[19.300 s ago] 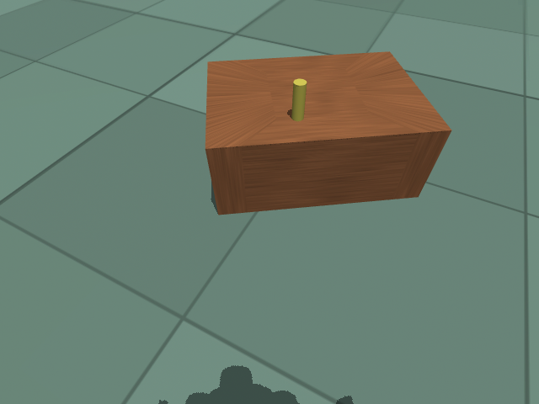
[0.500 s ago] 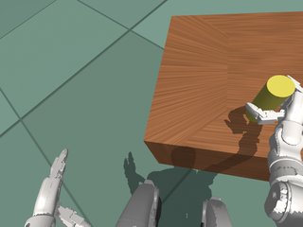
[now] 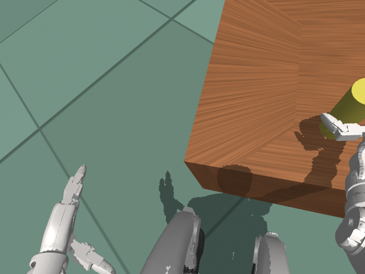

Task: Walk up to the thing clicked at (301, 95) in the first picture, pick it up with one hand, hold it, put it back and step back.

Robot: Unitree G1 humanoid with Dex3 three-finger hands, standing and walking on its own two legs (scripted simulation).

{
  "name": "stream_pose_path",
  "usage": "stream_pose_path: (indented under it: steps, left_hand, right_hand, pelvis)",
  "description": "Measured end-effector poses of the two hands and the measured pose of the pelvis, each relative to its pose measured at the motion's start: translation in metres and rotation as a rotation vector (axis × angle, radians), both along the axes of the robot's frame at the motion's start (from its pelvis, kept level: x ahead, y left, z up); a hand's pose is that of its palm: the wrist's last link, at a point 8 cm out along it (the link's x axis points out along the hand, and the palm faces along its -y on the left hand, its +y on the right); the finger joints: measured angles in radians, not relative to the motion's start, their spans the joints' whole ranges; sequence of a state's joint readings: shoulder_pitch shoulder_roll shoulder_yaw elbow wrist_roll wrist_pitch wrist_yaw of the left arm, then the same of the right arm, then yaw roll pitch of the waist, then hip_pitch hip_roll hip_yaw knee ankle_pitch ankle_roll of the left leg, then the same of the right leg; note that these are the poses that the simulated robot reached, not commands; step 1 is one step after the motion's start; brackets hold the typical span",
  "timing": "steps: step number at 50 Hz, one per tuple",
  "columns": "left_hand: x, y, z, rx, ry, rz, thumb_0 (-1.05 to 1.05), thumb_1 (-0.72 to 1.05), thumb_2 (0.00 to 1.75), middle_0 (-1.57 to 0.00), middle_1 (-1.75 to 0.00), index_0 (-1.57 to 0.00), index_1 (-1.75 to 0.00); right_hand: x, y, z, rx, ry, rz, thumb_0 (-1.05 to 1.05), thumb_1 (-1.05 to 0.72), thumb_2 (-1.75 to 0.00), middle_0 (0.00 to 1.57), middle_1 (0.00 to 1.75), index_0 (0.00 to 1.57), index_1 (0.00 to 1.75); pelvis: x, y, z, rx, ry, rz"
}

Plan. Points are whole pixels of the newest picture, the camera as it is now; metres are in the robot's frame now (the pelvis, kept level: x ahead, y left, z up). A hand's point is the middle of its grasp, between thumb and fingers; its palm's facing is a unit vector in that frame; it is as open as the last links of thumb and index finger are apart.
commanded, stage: crouch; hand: right
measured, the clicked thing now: (348, 113) +0.48 -0.22 -0.02
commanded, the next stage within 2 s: lower in 0.04 s
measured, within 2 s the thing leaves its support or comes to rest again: rests again in 1.08 s
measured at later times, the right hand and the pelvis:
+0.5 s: hand (341, 121) +0.50 -0.23 -0.08, palm faces +0.29 +0.96 +0.01, open 8.8 cm; pelvis -0.01 +0.00 -0.03, yaw +1 degrees
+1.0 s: hand (334, 126) +0.51 -0.23 -0.12, palm faces +0.29 +0.96 +0.00, open 8.8 cm; pelvis -0.02 +0.00 -0.06, yaw +2 degrees
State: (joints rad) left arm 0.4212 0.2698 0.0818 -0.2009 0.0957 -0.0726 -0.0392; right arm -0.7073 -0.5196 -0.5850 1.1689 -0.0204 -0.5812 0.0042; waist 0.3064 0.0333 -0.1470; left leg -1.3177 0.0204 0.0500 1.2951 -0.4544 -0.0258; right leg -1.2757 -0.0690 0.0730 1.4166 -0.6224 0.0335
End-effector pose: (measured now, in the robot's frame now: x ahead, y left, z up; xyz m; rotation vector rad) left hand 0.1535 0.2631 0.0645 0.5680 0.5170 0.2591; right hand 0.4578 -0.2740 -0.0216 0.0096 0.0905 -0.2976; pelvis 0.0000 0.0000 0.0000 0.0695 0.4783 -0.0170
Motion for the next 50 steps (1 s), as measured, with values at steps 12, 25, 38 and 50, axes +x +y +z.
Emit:
stream_pose_path:
  steps: [12,25,38,50]
  left_hand:
    - [-0.004,0.000,-0.001,0.026,-0.003,-0.009,-0.01,-0.52,0.05,-0.07,-0.05,-0.07,-0.05]
    - [-0.009,-0.006,-0.006,0.091,0.005,-0.034,-0.01,-0.53,0.06,-0.07,-0.05,-0.07,-0.06]
    - [-0.012,-0.005,-0.002,0.158,-0.010,-0.040,-0.01,-0.54,0.07,-0.07,-0.05,-0.06,-0.06]
    - [-0.018,0.003,-0.003,0.202,-0.017,-0.054,-0.01,-0.55,0.07,-0.07,-0.04,-0.06,-0.06]
  right_hand:
    - [0.004,-0.003,-0.013,0.008,0.002,0.008,-0.07,0.45,-1.06,0.83,1.25,0.95,1.29]
    - [0.006,-0.004,-0.058,0.014,0.014,0.008,-0.07,0.45,-1.06,0.82,1.26,0.95,1.30]
    - [0.012,-0.004,-0.079,0.008,0.012,0.015,-0.07,0.45,-1.06,0.82,1.26,0.95,1.30]
    - [0.012,-0.004,-0.094,0.004,0.013,0.007,-0.07,0.44,-1.06,0.82,1.26,0.94,1.30]
  pelvis:
    - [-0.006,0.002,-0.009,0.005,0.015,-0.003]
    - [-0.012,0.000,-0.031,0.014,0.058,0.007]
    - [-0.017,-0.002,-0.046,0.025,0.075,0.012]
    - [-0.024,0.001,-0.060,0.021,0.084,0.016]
